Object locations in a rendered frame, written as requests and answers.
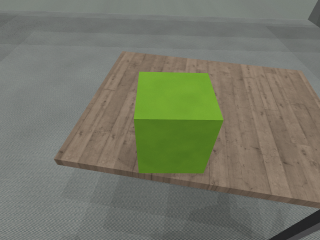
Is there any table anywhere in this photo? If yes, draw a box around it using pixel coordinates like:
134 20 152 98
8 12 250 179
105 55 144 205
54 51 320 240

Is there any carton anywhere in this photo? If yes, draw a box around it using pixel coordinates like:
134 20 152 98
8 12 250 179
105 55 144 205
134 71 224 174

